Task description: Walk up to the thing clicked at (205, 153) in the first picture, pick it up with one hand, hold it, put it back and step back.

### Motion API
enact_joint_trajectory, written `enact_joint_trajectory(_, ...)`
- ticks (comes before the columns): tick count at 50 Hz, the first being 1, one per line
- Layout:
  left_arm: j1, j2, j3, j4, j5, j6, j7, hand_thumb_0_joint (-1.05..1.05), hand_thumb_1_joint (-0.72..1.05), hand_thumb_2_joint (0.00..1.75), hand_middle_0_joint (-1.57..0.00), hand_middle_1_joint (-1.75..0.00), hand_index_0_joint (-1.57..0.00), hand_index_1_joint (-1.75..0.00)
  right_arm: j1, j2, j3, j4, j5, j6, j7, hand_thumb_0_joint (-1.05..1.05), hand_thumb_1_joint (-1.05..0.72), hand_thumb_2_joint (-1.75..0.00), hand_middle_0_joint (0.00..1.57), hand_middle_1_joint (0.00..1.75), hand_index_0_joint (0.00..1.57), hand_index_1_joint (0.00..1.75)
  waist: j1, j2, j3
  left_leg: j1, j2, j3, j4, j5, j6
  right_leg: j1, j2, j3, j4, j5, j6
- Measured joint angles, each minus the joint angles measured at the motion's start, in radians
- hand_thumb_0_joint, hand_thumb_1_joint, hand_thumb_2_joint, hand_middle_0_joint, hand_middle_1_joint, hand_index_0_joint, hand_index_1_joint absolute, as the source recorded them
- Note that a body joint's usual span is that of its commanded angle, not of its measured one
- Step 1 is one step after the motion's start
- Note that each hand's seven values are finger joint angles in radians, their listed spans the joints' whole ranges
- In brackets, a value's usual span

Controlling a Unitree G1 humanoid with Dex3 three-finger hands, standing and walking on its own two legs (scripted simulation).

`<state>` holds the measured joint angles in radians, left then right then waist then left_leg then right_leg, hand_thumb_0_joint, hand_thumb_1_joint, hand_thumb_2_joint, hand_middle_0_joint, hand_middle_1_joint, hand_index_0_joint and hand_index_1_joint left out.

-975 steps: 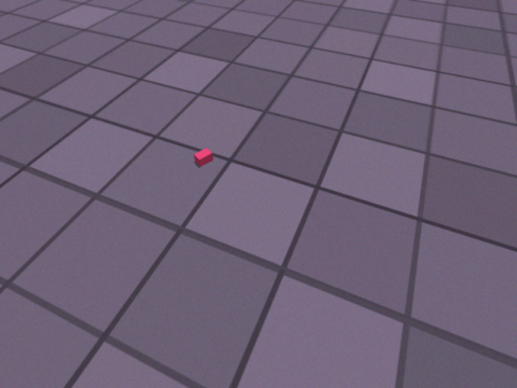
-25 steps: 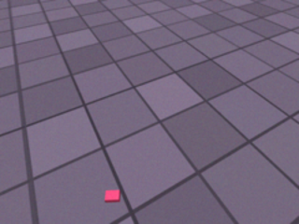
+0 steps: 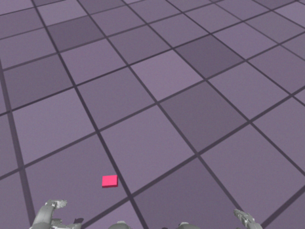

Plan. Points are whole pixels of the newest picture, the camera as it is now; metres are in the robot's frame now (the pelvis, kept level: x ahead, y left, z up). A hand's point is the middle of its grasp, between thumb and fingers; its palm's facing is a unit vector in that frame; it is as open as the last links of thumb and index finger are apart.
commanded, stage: rise first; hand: left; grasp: from above
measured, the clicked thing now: (110, 181) +0.41 +0.25 -0.72
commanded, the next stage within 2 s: none
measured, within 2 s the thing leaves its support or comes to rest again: neither
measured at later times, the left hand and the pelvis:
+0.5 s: hand out of the picture +0.13 +0.27 -0.23, palm faces -0.22 -0.82 -0.53, open 13.4 cm; pelvis -0.02 +0.01 -0.09, yaw +0 degrees
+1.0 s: hand (84, 200) +0.26 +0.30 -0.44, palm faces -0.45 -0.35 -0.82, open 12.7 cm; pelvis -0.08 +0.00 -0.30, yaw -3 degrees
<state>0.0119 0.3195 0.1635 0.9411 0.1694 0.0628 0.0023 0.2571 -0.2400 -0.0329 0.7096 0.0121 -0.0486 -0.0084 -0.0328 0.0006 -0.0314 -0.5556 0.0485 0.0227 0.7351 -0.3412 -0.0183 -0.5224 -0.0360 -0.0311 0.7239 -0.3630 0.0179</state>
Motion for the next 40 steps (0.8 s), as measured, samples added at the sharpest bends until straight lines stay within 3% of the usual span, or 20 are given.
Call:
enact_joint_trajectory(9,0.112,-0.011,0.002,-0.198,0.051,0.021,0.009,0.00,-0.37,0.94,-0.14,-0.96,-0.13,-0.97,-0.019,-0.008,-0.019,-0.065,-0.011,-0.045,-0.005,0.01,-0.86,-0.89,0.21,0.30,0.21,0.30,0.007,0.003,-0.044,-0.213,0.004,-0.012,0.245,-0.107,0.006,-0.203,-0.002,0.000,0.230,-0.101,0.007)
enact_joint_trajectory(22,0.210,-0.002,-0.022,-0.422,0.132,0.081,0.017,-0.01,-0.42,0.88,-0.21,-0.92,-0.20,-0.94,-0.077,0.004,-0.002,-0.142,-0.017,-0.101,-0.002,0.01,-0.90,-0.90,0.21,0.30,0.21,0.30,0.012,0.007,-0.092,-0.459,0.007,-0.037,0.479,-0.188,0.008,-0.435,-0.002,-0.011,0.452,-0.183,0.009)
enact_joint_trajectory(27,0.140,0.033,-0.022,-0.372,0.212,0.037,0.024,-0.01,-0.41,0.85,-0.24,-0.91,-0.23,-0.92,-0.105,-0.005,0.004,-0.151,-0.020,-0.134,0.005,0.01,-0.92,-0.90,0.21,0.30,0.21,0.30,0.011,0.006,-0.119,-0.615,0.004,-0.045,0.608,-0.224,0.008,-0.590,-0.008,-0.010,0.589,-0.225,0.008)
enact_joint_trajectory(35,-0.054,0.100,-0.024,-0.260,0.397,-0.106,0.073,-0.01,-0.36,0.82,-0.27,-0.89,-0.26,-0.89,-0.161,-0.037,-0.010,-0.106,-0.020,-0.158,0.029,0.01,-0.91,-0.90,0.21,0.30,0.21,0.30,0.009,0.000,-0.158,-0.947,0.002,-0.054,0.889,-0.291,0.004,-0.925,-0.011,0.003,0.885,-0.306,0.006)
enact_joint_trajectory(40,-0.184,0.143,-0.014,-0.210,0.493,-0.154,0.110,-0.01,-0.34,0.82,-0.28,-0.89,-0.28,-0.89,-0.187,-0.049,-0.023,-0.064,-0.021,-0.139,0.039,0.01,-0.92,-0.90,0.21,0.30,0.21,0.30,0.010,0.006,-0.154,-1.136,0.005,-0.067,1.048,-0.314,-0.001,-1.114,-0.006,0.003,1.048,-0.333,-0.001)
